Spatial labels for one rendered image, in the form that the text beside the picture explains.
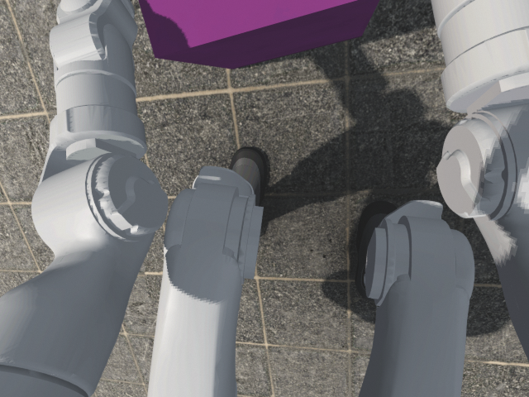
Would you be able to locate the right robot forearm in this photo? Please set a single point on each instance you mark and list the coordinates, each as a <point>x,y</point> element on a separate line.
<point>485,45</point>

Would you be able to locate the left robot forearm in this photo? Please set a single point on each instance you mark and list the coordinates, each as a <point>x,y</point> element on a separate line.
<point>94,84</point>

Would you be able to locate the left robot upper arm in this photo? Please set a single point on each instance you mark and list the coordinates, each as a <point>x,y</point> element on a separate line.
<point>58,329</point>

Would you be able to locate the right robot shin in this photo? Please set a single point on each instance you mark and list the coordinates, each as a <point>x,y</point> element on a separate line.
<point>464,257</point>

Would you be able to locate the left robot thigh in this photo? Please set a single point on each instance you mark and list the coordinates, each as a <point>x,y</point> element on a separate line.
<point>194,352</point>

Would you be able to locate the carton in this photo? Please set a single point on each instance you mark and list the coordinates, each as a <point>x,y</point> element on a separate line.
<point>235,33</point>

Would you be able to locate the right robot upper arm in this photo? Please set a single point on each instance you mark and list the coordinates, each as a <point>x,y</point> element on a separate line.
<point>484,174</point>

